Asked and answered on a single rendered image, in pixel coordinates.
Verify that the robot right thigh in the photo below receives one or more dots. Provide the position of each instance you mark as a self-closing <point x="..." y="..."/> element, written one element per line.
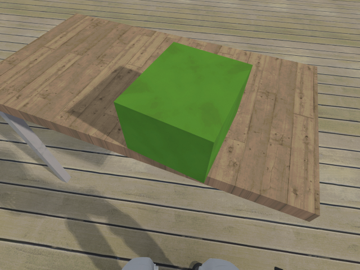
<point x="218" y="264"/>

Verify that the carton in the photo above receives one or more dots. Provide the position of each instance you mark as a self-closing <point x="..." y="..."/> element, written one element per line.
<point x="179" y="110"/>

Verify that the table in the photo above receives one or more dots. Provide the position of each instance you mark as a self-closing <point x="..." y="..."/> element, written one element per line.
<point x="68" y="79"/>

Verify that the robot left thigh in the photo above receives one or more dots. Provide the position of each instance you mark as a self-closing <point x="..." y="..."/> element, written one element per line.
<point x="141" y="263"/>

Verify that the robot thigh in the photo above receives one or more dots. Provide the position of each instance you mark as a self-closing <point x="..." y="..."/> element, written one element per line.
<point x="218" y="264"/>
<point x="141" y="263"/>

